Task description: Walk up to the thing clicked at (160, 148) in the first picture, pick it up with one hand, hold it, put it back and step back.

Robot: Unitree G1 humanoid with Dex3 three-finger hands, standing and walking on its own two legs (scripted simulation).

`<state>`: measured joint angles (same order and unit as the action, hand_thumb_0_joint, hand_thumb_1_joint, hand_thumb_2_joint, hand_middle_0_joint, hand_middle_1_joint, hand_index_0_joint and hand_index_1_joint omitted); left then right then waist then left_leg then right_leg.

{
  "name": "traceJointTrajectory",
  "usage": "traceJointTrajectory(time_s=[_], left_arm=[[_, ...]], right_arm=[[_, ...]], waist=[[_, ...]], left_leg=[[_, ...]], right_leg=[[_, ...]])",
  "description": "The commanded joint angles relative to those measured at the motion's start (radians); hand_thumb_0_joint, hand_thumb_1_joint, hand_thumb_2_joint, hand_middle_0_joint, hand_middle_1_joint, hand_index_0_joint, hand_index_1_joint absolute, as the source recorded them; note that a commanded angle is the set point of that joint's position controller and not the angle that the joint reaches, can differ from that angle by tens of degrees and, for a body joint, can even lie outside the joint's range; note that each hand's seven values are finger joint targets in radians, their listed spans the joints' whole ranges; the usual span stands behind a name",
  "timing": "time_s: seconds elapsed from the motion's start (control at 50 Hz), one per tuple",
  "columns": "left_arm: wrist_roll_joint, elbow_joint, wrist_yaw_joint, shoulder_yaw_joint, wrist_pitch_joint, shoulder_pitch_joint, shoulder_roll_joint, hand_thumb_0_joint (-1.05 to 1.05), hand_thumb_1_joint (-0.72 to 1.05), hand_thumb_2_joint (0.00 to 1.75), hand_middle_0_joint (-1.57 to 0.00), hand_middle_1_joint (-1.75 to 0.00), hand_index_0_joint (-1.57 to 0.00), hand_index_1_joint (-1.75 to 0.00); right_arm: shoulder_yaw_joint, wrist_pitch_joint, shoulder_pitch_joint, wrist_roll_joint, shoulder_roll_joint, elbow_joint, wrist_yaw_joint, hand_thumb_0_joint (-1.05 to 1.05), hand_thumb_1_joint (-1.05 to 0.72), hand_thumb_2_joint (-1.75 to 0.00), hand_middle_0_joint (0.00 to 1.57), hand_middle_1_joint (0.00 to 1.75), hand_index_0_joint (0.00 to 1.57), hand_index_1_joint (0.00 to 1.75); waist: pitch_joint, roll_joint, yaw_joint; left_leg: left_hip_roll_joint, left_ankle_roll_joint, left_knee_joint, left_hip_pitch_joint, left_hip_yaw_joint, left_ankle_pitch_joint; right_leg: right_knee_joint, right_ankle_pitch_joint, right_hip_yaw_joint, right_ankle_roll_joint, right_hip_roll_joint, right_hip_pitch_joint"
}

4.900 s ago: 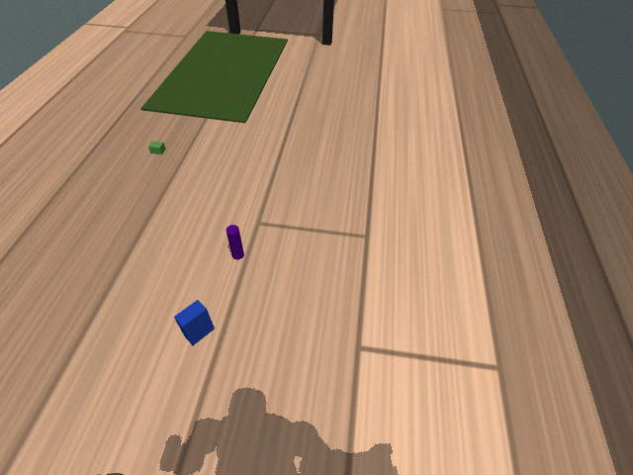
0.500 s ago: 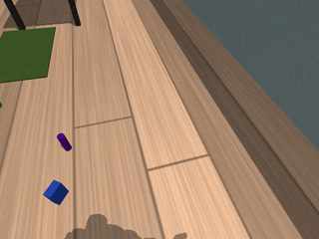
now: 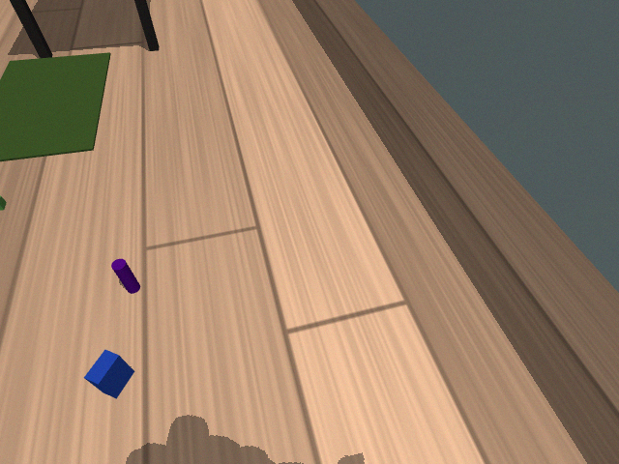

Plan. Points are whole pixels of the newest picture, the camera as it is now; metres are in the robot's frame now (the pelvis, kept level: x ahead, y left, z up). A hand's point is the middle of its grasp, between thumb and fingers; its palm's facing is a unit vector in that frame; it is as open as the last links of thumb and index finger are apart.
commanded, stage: stand
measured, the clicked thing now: out of the picture +1.17 +1.38 -0.76
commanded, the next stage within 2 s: walk up in 0.46 s
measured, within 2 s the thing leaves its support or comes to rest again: neither
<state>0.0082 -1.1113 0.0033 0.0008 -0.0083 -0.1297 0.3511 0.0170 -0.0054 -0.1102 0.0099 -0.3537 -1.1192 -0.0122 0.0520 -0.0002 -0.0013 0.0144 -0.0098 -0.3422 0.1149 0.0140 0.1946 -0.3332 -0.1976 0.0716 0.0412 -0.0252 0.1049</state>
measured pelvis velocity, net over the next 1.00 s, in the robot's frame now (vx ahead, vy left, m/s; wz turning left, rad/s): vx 0.15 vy -0.06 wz -0.01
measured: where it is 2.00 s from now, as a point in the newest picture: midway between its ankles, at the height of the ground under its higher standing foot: (325, 329)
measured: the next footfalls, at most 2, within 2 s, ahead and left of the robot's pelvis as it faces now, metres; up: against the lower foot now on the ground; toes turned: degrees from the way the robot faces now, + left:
left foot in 1.14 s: +0.41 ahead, +0.09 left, +0.00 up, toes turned +5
right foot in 1.54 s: +0.58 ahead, -0.20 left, +0.00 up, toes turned -7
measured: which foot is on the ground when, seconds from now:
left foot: down 0.00-0.74, up 0.76-1.00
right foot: down 0.00-1.00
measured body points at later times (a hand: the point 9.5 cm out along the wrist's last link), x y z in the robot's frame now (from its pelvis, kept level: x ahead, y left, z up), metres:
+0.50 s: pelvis +0.00 +0.00 +0.00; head +0.01 +0.00 +0.45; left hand +0.07 +0.30 -0.13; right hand +0.08 -0.31 -0.13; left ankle -0.01 +0.12 -0.74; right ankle -0.01 -0.15 -0.74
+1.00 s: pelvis +0.15 -0.06 -0.01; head +0.15 -0.08 +0.44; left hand +0.17 +0.27 -0.11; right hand +0.22 -0.39 -0.13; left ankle +0.25 +0.08 -0.70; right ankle +0.09 -0.17 -0.75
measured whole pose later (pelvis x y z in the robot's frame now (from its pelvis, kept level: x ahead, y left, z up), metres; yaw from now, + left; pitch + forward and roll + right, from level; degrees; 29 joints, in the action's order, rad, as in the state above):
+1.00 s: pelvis +0.15 -0.06 -0.01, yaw +0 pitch -3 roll -2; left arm 0.02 -0.96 0.05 -0.07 -0.08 -0.32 0.40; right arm 0.09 -0.02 -0.24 0.02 -0.44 -0.97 -0.10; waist 0.04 0.07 -0.03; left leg 0.05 -0.02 -0.83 0.52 -0.07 0.23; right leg -0.34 -0.29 -0.11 -0.02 0.01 0.01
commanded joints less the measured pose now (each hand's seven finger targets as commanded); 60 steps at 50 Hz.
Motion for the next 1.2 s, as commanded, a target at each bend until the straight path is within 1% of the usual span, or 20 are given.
traceJointTrajectory(time_s=[0.0,0.42,0.44,0.46,0.5,0.52,0.64,0.68,0.7,0.72,0.74,0.78,0.84,0.9,1.04,1.08,1.12,1.14,1.16,1.18], left_arm=[[0.004,0.056,-0.015,-0.038,-0.018,0.025,0.212,0.00,0.90,0.90,-0.20,-0.30,-0.20,-0.30],[0.006,0.057,-0.017,-0.039,-0.019,0.025,0.214,0.00,0.90,0.90,-0.20,-0.30,-0.20,-0.30],[0.025,0.119,0.016,-0.100,-0.034,-0.011,0.311,0.00,0.90,0.90,-0.20,-0.30,-0.20,-0.30],[0.037,0.119,0.029,-0.105,-0.033,0.020,0.299,0.00,0.90,0.90,-0.20,-0.30,-0.20,-0.30],[0.037,0.178,0.047,-0.101,-0.031,0.120,0.252,0.00,0.90,0.90,-0.20,-0.30,-0.20,-0.30],[0.036,0.192,0.048,-0.101,-0.037,0.124,0.250,0.00,0.90,0.90,-0.20,-0.30,-0.20,-0.30],[0.023,0.174,0.085,-0.118,-0.053,-0.037,0.256,0.00,0.90,0.90,-0.20,-0.30,-0.20,-0.30],[0.026,0.102,0.068,-0.139,-0.059,-0.239,0.277,0.00,0.90,0.90,-0.20,-0.30,-0.20,-0.30],[0.033,0.066,0.050,-0.165,-0.068,-0.371,0.341,0.00,0.90,0.90,-0.20,-0.30,-0.20,-0.30],[0.042,0.096,0.034,-0.189,-0.076,-0.434,0.437,0.00,0.90,0.90,-0.20,-0.30,-0.20,-0.30],[0.036,0.155,0.032,-0.170,-0.079,-0.277,0.459,0.00,0.90,0.90,-0.20,-0.30,-0.20,-0.30],[0.015,0.216,0.032,-0.149,-0.089,-0.094,0.389,0.00,0.90,0.90,-0.20,-0.30,-0.20,-0.30],[0.006,0.226,0.029,-0.130,-0.102,-0.085,0.320,0.00,0.90,0.90,-0.20,-0.30,-0.20,-0.30],[0.009,0.247,0.027,-0.141,-0.111,-0.089,0.335,0.00,0.90,0.90,-0.20,-0.30,-0.20,-0.30],[0.009,0.255,0.033,-0.142,-0.103,-0.153,0.340,0.00,0.90,0.90,-0.20,-0.30,-0.20,-0.30],[0.005,0.260,0.032,-0.132,-0.095,-0.153,0.345,0.00,0.90,0.90,-0.20,-0.30,-0.20,-0.30],[-0.001,0.277,0.026,-0.111,-0.085,-0.173,0.301,0.00,0.90,0.90,-0.20,-0.30,-0.20,-0.30],[-0.016,0.294,0.022,-0.089,-0.080,-0.229,0.234,0.00,0.90,0.90,-0.20,-0.30,-0.20,-0.30],[-0.028,0.311,0.019,-0.095,-0.082,-0.231,0.231,0.00,0.90,0.90,-0.20,-0.30,-0.20,-0.30],[-0.016,0.305,0.013,-0.098,-0.083,-0.145,0.319,0.00,0.90,0.90,-0.20,-0.30,-0.20,-0.30]], right_arm=[[0.036,-0.023,0.039,-0.002,-0.214,0.059,0.015,0.00,-0.90,-0.90,0.20,0.30,0.20,0.30],[0.039,-0.017,0.038,-0.003,-0.213,0.066,0.013,0.00,-0.90,-0.90,0.20,0.30,0.20,0.30],[0.106,-0.039,-0.036,0.014,-0.313,0.120,-0.012,0.00,-0.90,-0.90,0.20,0.30,0.20,0.30],[0.123,-0.043,-0.069,0.024,-0.331,0.101,-0.022,0.00,-0.90,-0.90,0.20,0.30,0.20,0.30],[0.148,-0.046,-0.096,0.024,-0.353,0.124,-0.027,0.00,-0.90,-0.90,0.20,0.30,0.20,0.30],[0.155,-0.057,-0.108,0.029,-0.360,0.133,-0.029,0.00,-0.90,-0.90,0.20,0.30,0.20,0.30],[0.148,-0.058,0.018,0.033,-0.326,0.218,-0.043,0.00,-0.90,-0.90,0.20,0.30,0.20,0.30],[0.134,-0.043,0.076,0.032,-0.282,0.245,-0.044,0.00,-0.90,-0.90,0.20,0.30,0.20,0.30],[0.107,-0.039,0.046,0.036,-0.205,0.254,-0.045,0.00,-0.90,-0.90,0.20,0.30,0.20,0.30],[0.082,-0.039,0.060,0.024,-0.149,0.293,-0.045,0.00,-0.90,-0.90,0.20,0.30,0.20,0.30],[0.101,-0.033,0.073,0.014,-0.229,0.296,-0.037,0.00,-0.90,-0.90,0.20,0.30,0.20,0.30],[0.119,-0.041,-0.037,0.002,-0.298,0.222,-0.043,0.00,-0.90,-0.90,0.20,0.30,0.20,0.30],[0.111,-0.046,-0.134,0.000,-0.274,0.178,-0.058,0.00,-0.90,-0.90,0.20,0.30,0.20,0.30],[0.112,-0.040,-0.097,0.005,-0.262,0.216,-0.077,0.00,-0.90,-0.90,0.20,0.30,0.20,0.30],[0.109,-0.051,0.041,0.016,-0.237,0.295,-0.095,0.00,-0.90,-0.90,0.20,0.30,0.20,0.30],[0.114,-0.056,-0.011,0.021,-0.232,0.287,-0.085,0.00,-0.90,-0.90,0.20,0.30,0.20,0.30],[0.144,-0.068,-0.254,0.037,-0.286,0.223,-0.063,0.00,-0.90,-0.90,0.20,0.30,0.20,0.30],[0.177,-0.073,-0.376,0.052,-0.374,0.215,-0.049,0.00,-0.90,-0.90,0.20,0.30,0.20,0.30],[0.188,-0.079,-0.395,0.027,-0.440,0.244,-0.043,0.00,-0.90,-0.90,0.20,0.30,0.20,0.30],[0.193,-0.076,-0.349,-0.014,-0.433,0.256,-0.040,0.00,-0.90,-0.90,0.20,0.30,0.20,0.30]], waist=[[-0.069,0.004,0.001],[-0.055,-0.006,0.005],[-0.179,0.006,0.015],[-0.110,0.049,0.033],[0.080,0.181,0.078],[0.110,0.161,0.077],[-0.002,0.221,-0.016],[-0.047,0.072,-0.126],[-0.091,-0.183,-0.183],[-0.054,-0.389,-0.221],[0.027,-0.193,-0.148],[0.101,-0.075,-0.034],[0.068,-0.105,-0.001],[0.102,-0.118,-0.011],[0.086,-0.077,-0.060],[0.046,-0.080,-0.026],[-0.100,0.078,0.085],[-0.188,0.275,0.134],[-0.238,0.327,0.136],[-0.226,0.142,0.137]], left_leg=[[0.119,0.033,0.059,-0.035,-0.078,-0.147],[0.111,0.034,0.056,-0.026,-0.078,-0.100],[0.101,0.102,-0.007,-0.081,-0.107,0.411],[0.142,0.129,0.031,-0.062,-0.165,0.594],[0.330,0.223,0.208,-0.080,-0.376,0.630],[0.407,0.272,0.234,-0.093,-0.439,0.543],[0.224,0.179,0.136,0.074,-0.114,0.377],[0.149,0.135,-0.129,0.307,-0.002,0.426],[0.047,0.101,-0.444,0.510,0.084,0.496],[-0.090,0.054,-0.756,0.711,-0.001,0.477],[-0.026,0.044,-0.807,0.642,-0.186,0.346],[0.045,0.036,-0.787,0.594,-0.191,0.178],[0.061,0.015,-0.669,0.465,-0.153,0.064],[0.070,-0.008,-0.532,0.493,-0.139,0.036],[0.079,0.025,-0.251,0.343,0.038,-0.062],[0.050,0.041,-0.225,0.239,0.080,-0.024],[-0.015,0.094,-0.168,-0.093,0.105,0.023],[0.174,0.181,-0.104,-0.313,-0.197,0.193],[0.396,0.288,0.063,-0.402,-0.700,0.244],[0.412,0.315,0.086,-0.314,-0.678,0.243]], right_leg=[[0.038,0.189,0.043,-0.054,-0.091,0.017],[0.055,0.158,0.043,-0.053,-0.091,0.025],[-0.046,-0.338,0.044,-0.093,-0.036,0.045],[-0.126,-0.463,0.026,-0.098,-0.025,0.192],[-0.412,-0.281,-0.067,-0.063,0.014,0.497],[-0.459,-0.291,-0.027,-0.059,-0.036,0.564],[-0.248,-0.166,-0.112,-0.051,-0.031,0.178],[-0.143,-0.031,-0.175,-0.053,0.016,-0.169],[-0.086,-0.189,-0.084,-0.060,-0.018,-0.370],[0.171,-0.658,0.428,-0.120,-0.285,-0.300],[0.310,-0.829,0.650,-0.214,-0.435,-0.074],[0.259,-0.614,0.411,-0.201,-0.326,-0.008],[0.224,-0.303,0.139,-0.190,-0.232,0.035],[0.239,-0.262,0.064,-0.230,-0.242,0.016],[0.127,0.022,-0.083,-0.210,-0.208,-0.009],[0.002,0.206,-0.101,-0.211,-0.211,-0.015],[-0.411,0.395,-0.175,-0.169,-0.130,0.076],[-0.737,0.184,-0.209,-0.111,-0.037,0.329],[-0.887,-0.322,-0.075,-0.093,0.134,0.548],[-0.955,-0.322,0.060,-0.111,0.044,0.531]])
